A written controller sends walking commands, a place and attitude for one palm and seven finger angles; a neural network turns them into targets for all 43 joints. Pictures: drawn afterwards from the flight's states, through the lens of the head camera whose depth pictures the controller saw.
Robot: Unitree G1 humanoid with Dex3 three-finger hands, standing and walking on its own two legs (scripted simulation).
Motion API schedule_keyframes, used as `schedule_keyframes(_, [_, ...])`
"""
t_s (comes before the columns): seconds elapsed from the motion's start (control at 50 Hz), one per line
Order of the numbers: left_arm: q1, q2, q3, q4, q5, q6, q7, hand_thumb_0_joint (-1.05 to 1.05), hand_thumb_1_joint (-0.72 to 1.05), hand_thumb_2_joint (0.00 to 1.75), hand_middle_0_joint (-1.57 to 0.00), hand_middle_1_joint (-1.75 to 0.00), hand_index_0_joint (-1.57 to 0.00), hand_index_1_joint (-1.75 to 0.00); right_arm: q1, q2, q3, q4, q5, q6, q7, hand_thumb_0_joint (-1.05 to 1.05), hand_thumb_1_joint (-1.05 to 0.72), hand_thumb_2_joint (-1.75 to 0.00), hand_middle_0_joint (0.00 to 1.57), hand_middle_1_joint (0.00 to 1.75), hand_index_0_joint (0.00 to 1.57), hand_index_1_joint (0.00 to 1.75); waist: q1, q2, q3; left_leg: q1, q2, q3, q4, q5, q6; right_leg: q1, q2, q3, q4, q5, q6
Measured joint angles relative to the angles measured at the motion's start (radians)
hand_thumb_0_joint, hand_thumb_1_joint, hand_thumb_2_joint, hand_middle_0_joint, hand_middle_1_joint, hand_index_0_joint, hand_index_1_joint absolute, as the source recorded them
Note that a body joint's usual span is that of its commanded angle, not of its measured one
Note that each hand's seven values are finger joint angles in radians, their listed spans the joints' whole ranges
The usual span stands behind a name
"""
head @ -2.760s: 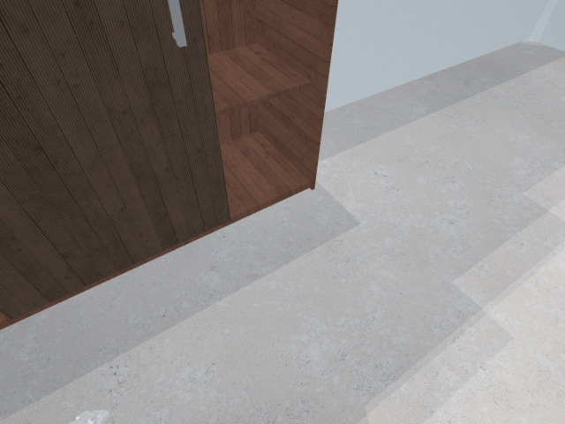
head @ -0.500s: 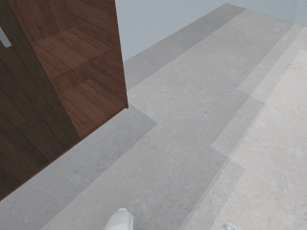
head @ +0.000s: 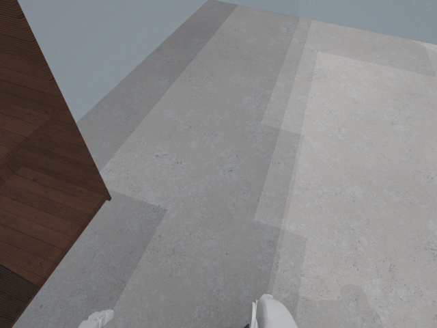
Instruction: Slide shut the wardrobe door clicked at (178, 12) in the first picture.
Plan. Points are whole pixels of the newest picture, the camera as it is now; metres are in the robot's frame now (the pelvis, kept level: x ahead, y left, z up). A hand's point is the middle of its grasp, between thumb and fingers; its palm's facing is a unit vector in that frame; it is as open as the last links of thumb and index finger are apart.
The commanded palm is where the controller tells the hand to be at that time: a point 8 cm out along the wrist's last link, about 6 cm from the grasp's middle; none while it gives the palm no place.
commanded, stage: walk to a spot facing it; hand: left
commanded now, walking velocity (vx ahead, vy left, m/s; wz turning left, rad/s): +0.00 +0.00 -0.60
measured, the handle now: out of the picture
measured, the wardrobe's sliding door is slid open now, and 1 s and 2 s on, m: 0.46 0.46 0.46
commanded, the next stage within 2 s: turn to face it in 0.26 s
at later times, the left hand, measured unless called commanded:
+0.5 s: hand (155, 263) +0.29 +0.15 -0.17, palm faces -0.20 -0.95 -0.23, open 7.4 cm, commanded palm none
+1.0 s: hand (139, 266) +0.27 +0.19 -0.16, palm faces +0.03 -0.96 -0.29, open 7.4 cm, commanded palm none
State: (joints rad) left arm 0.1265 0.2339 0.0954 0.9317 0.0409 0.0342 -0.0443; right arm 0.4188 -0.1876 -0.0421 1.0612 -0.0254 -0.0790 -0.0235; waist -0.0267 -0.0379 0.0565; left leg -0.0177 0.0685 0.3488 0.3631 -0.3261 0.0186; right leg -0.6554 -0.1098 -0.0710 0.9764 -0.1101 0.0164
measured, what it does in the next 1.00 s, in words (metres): walks ahead: right foot, then left foot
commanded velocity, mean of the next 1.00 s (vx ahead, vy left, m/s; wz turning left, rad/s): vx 0.00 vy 0.00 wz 0.20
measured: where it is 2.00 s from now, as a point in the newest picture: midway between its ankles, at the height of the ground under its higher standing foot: outside the picture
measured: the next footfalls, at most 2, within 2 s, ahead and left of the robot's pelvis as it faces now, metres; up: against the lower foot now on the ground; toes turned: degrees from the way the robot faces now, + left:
right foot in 0.18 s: +0.21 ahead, -0.12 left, +0.00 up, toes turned -12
left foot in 0.56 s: +0.27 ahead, +0.10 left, +0.00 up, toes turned -8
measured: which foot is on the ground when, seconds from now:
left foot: down 0.00-0.18, up 0.20-0.54, down 0.56-1.00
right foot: up 0.00-0.16, down 0.18-0.58, up 0.60-0.98, down 1.00-1.00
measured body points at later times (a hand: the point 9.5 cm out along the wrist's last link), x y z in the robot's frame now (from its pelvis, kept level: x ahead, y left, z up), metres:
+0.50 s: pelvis +0.15 -0.01 -0.01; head +0.18 -0.02 +0.44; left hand +0.30 +0.20 -0.15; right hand +0.21 -0.27 -0.15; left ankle +0.23 +0.13 -0.71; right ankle +0.18 -0.11 -0.74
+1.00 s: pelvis +0.17 -0.03 -0.01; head +0.21 -0.04 +0.44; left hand +0.27 +0.24 -0.14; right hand +0.20 -0.28 -0.16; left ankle +0.23 +0.11 -0.74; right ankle +0.16 -0.15 -0.74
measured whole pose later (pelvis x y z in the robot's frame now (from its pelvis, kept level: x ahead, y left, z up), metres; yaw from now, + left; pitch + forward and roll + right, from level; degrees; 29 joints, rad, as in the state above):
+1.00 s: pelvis +0.17 -0.03 -0.01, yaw +0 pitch +2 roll +0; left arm 0.17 0.23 0.06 0.92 0.00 0.02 0.02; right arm 0.26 -0.23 -0.07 0.96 -0.02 0.05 0.00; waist -0.04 0.03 0.06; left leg -0.37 -0.05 -0.14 0.53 -0.18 -0.02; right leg -0.26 -0.01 -0.01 0.54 -0.34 0.04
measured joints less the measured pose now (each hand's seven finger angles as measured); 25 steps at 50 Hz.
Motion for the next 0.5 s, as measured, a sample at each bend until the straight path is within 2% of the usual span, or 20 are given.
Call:
schedule_keyframes(0.1, [-0.069, -0.024, -0.019, -0.011, -0.006, 0.000, -0.003, 0.01, 0.91, 0.90, -0.19, -0.30, -0.19, -0.30, 0.056, 0.018, 0.008, 0.018, -0.008, 0.020, 0.003, 0.00, -0.92, -0.90, 0.20, 0.30, 0.20, 0.30, -0.044, 0.021, 0.041, 0.068, 0.032, 0.053, 0.029, -0.083, -0.043, 0.081, 0.045, -0.056, -0.225, -0.065, -0.034])
schedule_keyframes(0.14, [-0.086, -0.032, -0.028, -0.022, -0.005, -0.014, -0.003, 0.01, 0.91, 0.90, -0.19, -0.30, -0.19, -0.30, 0.074, 0.028, 0.009, 0.022, -0.006, 0.031, 0.006, 0.00, -0.91, -0.90, 0.20, 0.30, 0.20, 0.30, -0.051, 0.032, 0.054, 0.068, 0.067, 0.069, 0.114, -0.139, -0.061, 0.138, 0.082, -0.083, -0.301, -0.090, -0.059])
schedule_keyframes(0.16, [-0.087, -0.032, -0.034, -0.028, -0.005, -0.028, -0.003, 0.01, 0.91, 0.90, -0.19, -0.30, -0.19, -0.30, 0.087, 0.035, 0.010, 0.023, -0.002, 0.039, 0.010, 0.00, -0.91, -0.90, 0.20, 0.30, 0.20, 0.30, -0.051, 0.031, 0.056, 0.046, 0.091, 0.068, 0.210, -0.165, -0.066, 0.185, 0.096, -0.096, -0.353, -0.062, -0.072])
schedule_keyframes(0.18, [-0.085, -0.028, -0.039, -0.036, -0.006, -0.044, -0.002, 0.01, 0.91, 0.90, -0.19, -0.30, -0.19, -0.30, 0.101, 0.044, 0.013, 0.019, 0.006, 0.047, 0.015, 0.00, -0.91, -0.90, 0.20, 0.30, 0.20, 0.30, -0.049, 0.017, 0.049, -0.010, 0.110, 0.043, 0.364, -0.165, -0.065, 0.214, 0.095, -0.089, -0.374, 0.014, -0.106])
schedule_keyframes(0.2, [-0.088, -0.032, -0.041, -0.039, -0.014, -0.059, 0.006, 0.01, 0.91, 0.90, -0.20, -0.30, -0.19, -0.30, 0.087, 0.045, 0.013, 0.019, 0.013, 0.059, 0.016, 0.00, -0.91, -0.90, 0.20, 0.30, 0.20, 0.30, -0.043, 0.023, 0.058, -0.091, 0.123, -0.028, 0.557, -0.197, -0.070, 0.201, 0.105, -0.085, -0.326, -0.013, -0.124])
schedule_keyframes(0.24, [-0.081, -0.039, -0.048, -0.041, -0.029, -0.068, 0.021, 0.01, 0.91, 0.90, -0.20, -0.30, -0.19, -0.30, 0.026, 0.041, 0.011, 0.009, 0.016, 0.077, 0.010, 0.01, -0.91, -0.90, 0.20, 0.30, 0.20, 0.30, -0.040, 0.036, 0.084, -0.240, 0.106, -0.174, 0.841, -0.207, -0.078, 0.213, 0.129, -0.070, -0.282, -0.107, -0.129])
schedule_keyframes(0.28, [-0.057, -0.041, -0.050, -0.035, -0.033, -0.058, 0.037, 0.01, 0.91, 0.90, -0.20, -0.30, -0.20, -0.30, -0.048, 0.036, 0.008, -0.020, 0.012, 0.089, 0.006, 0.01, -0.91, -0.90, 0.20, 0.30, 0.20, 0.30, -0.035, 0.038, 0.088, -0.355, 0.096, -0.249, 0.937, -0.169, -0.084, 0.243, 0.150, -0.045, -0.310, -0.131, -0.120])
schedule_keyframes(0.3, [-0.044, -0.042, -0.050, -0.028, -0.032, -0.051, 0.044, 0.01, 0.91, 0.90, -0.20, -0.30, -0.20, -0.30, -0.086, 0.033, 0.007, -0.040, 0.008, 0.093, 0.004, 0.01, -0.91, -0.90, 0.20, 0.30, 0.20, 0.30, -0.033, 0.039, 0.084, -0.403, 0.097, -0.270, 0.931, -0.151, -0.087, 0.256, 0.157, -0.032, -0.333, -0.119, -0.106])
schedule_keyframes(0.38, [0.001, -0.046, -0.046, 0.001, -0.021, -0.026, 0.056, 0.01, 0.91, 0.90, -0.20, -0.30, -0.20, -0.30, -0.216, 0.022, 0.006, -0.125, 0.002, 0.093, 0.000, 0.01, -0.91, -0.90, 0.20, 0.30, 0.20, 0.30, -0.023, 0.042, 0.052, -0.519, 0.096, -0.311, 0.779, -0.090, -0.098, 0.278, 0.169, 0.023, -0.390, -0.096, -0.102])
schedule_keyframes(0.44, [0.024, -0.044, -0.042, 0.009, -0.015, -0.015, 0.056, 0.01, 0.91, 0.90, -0.20, -0.30, -0.20, -0.30, -0.276, 0.013, 0.008, -0.161, 0.000, 0.086, 0.004, 0.00, -0.91, -0.90, 0.20, 0.30, 0.20, 0.30, -0.007, 0.049, 0.025, -0.525, 0.077, -0.324, 0.657, -0.051, -0.088, 0.294, 0.172, 0.051, -0.409, -0.097, -0.089])
schedule_keyframes(0.5, [0.044, -0.042, -0.043, 0.011, -0.011, -0.016, 0.059, 0.01, 0.91, 0.90, -0.20, -0.30, -0.20, -0.30, -0.293, 0.008, 0.013, -0.161, 0.003, 0.080, 0.009, 0.00, -0.91, -0.90, 0.20, 0.30, 0.20, 0.30, 0.012, 0.051, -0.003, -0.463, 0.045, -0.319, 0.516, -0.038, -0.070, 0.322, 0.170, 0.058, -0.420, -0.111, -0.073])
